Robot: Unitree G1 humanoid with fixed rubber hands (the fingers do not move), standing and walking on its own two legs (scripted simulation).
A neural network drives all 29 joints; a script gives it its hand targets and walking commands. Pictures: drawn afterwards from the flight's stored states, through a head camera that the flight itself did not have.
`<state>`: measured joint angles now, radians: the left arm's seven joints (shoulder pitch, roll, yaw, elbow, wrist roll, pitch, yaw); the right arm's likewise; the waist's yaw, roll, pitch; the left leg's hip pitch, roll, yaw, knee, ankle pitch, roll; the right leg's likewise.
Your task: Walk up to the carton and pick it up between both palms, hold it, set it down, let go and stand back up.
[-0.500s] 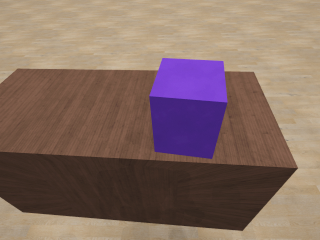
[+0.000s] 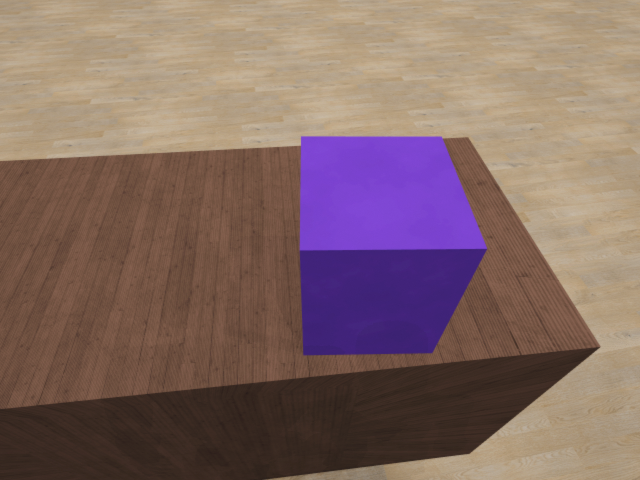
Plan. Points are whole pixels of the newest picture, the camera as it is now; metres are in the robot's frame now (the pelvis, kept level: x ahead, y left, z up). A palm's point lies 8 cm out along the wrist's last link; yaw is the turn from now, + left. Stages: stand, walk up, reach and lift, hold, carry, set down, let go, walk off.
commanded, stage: walk up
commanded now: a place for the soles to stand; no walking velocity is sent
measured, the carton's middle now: (369, 250) +0.44 -0.04 +0.03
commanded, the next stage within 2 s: none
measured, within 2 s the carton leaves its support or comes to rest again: neither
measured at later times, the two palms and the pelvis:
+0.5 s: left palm out of the picture +0.08 +0.19 -0.10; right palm out of the picture +0.03 -0.31 -0.13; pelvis -0.03 -0.05 +0.00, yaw -4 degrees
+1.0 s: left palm out of the picture -0.01 +0.21 -0.13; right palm out of the picture -0.03 -0.30 -0.13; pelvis -0.03 -0.05 +0.00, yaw -1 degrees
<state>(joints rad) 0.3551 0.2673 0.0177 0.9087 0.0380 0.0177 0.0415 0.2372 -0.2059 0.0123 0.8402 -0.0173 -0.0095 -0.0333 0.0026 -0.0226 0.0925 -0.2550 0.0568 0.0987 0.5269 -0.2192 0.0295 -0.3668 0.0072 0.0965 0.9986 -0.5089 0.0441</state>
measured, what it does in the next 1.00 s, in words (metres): steps on the spot: right foot, then left foot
